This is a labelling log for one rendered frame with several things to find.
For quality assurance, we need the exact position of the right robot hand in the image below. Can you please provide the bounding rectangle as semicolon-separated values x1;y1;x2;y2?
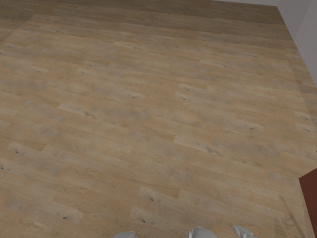
233;225;257;238

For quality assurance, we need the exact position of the robot right thigh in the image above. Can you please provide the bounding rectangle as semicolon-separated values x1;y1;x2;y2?
187;227;217;238

